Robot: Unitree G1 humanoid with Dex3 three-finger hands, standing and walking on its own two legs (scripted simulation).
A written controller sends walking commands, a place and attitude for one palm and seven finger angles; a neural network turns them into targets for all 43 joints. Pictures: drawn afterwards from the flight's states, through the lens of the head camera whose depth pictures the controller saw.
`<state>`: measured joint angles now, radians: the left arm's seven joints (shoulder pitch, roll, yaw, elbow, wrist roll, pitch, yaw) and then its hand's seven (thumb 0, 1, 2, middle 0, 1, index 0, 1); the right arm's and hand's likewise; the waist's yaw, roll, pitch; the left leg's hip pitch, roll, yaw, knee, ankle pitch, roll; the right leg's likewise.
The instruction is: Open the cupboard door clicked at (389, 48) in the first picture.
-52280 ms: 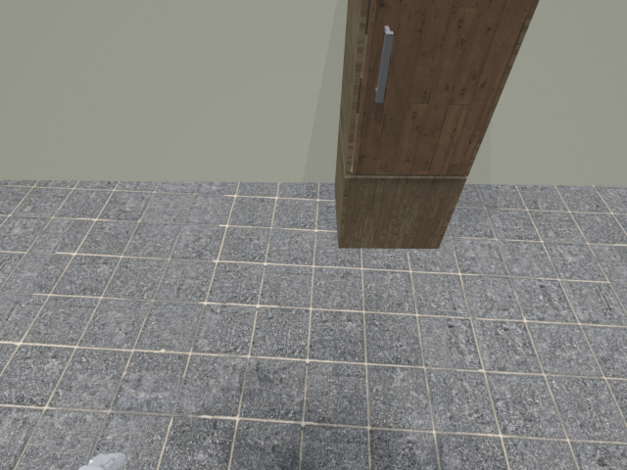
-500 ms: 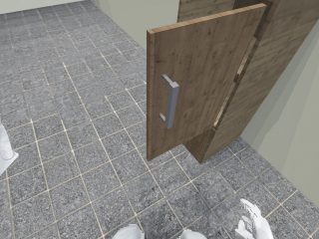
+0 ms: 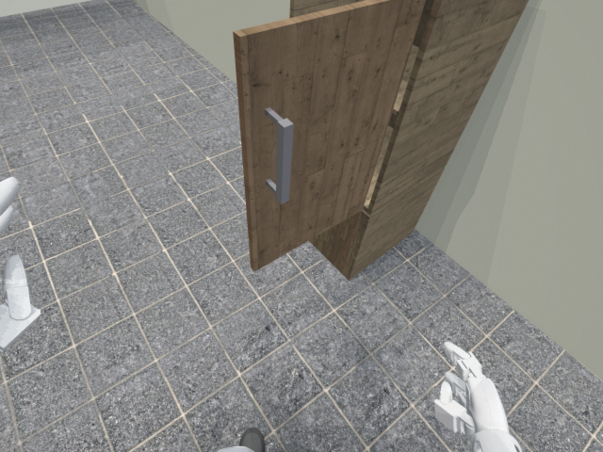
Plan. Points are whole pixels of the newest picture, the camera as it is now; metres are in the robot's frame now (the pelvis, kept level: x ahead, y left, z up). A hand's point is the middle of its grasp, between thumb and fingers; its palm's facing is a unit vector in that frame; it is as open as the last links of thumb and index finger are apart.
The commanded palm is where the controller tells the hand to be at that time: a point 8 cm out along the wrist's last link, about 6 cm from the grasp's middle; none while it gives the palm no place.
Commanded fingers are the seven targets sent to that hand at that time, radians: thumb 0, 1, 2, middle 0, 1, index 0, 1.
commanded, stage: stop stepping back and stand still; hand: left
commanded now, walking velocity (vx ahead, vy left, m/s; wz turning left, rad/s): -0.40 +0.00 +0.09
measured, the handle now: (277, 158) +0.57 +0.08 +0.04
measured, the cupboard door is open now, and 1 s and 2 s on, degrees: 87 87 87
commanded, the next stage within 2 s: let the arm hang, fingers relaxed in 0.80 s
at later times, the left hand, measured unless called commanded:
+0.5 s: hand out of the picture +0.07 +0.26 +0.17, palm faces +0.48 -0.73 -0.48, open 7.4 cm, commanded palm +0.01 +0.29 +0.18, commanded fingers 0.00 0.90 0.90 -0.20 -0.30 -0.20 -0.30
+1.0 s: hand out of the picture +0.07 +0.26 +0.05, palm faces +0.34 -0.82 -0.46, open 7.4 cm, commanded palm none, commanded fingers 0.00 0.90 0.90 -0.20 -0.30 -0.20 -0.30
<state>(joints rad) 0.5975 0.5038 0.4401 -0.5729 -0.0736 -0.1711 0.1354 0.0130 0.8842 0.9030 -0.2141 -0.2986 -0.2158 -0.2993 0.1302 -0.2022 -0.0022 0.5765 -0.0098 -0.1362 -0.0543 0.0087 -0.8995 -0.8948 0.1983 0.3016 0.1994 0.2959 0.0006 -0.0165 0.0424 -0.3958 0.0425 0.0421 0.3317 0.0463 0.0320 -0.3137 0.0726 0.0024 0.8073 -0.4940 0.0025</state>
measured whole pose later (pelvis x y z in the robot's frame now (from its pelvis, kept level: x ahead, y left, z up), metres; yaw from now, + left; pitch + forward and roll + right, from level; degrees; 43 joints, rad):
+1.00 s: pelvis -0.12 -0.02 -0.01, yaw +7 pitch -1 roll +0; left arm 0.31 0.34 0.21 0.04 0.03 -0.08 0.05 0.00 0.89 0.90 -0.20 -0.30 -0.20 -0.30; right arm 0.22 -0.24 -0.02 0.77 -0.01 -0.08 -0.01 0.01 -0.90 -0.90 0.20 0.30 0.20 0.30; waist 0.00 0.06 -0.04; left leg -0.35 0.02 0.02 0.69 -0.31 0.00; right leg -0.29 0.00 -0.08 0.63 -0.32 -0.04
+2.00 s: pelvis -0.13 +0.00 +0.01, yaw +6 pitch -2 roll +0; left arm 0.23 0.16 0.01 1.14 0.01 0.00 0.03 0.00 0.91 0.90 -0.20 -0.30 -0.20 -0.30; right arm 0.26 -0.16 -0.01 1.14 -0.02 0.01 -0.02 0.00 -0.91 -0.89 0.19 0.30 0.20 0.30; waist -0.01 0.02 0.05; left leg -0.19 0.00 0.06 0.39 -0.18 0.02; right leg -0.18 -0.02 -0.05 0.41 -0.20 -0.01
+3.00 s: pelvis -0.10 -0.01 +0.01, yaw +7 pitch -1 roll +0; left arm 0.10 0.29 0.01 1.14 0.01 -0.02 0.01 0.00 0.90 0.90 -0.20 -0.30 -0.20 -0.30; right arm 0.11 -0.31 0.00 1.14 -0.01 0.00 0.00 0.00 -0.90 -0.89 0.20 0.30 0.20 0.30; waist -0.01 0.02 0.06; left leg -0.11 0.02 0.05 0.30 -0.16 0.00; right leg -0.10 0.00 -0.07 0.30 -0.19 -0.02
